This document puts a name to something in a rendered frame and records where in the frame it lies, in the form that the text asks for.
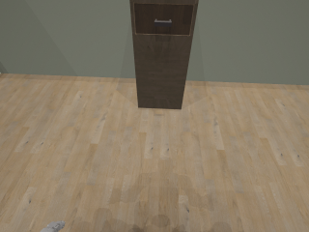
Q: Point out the drawer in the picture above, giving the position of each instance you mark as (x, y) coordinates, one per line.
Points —
(146, 13)

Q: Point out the handle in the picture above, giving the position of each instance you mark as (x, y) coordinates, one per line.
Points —
(162, 23)

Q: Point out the cabinet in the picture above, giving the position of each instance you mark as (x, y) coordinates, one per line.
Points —
(161, 62)

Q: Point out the robot left hand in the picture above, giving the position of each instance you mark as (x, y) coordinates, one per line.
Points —
(54, 226)

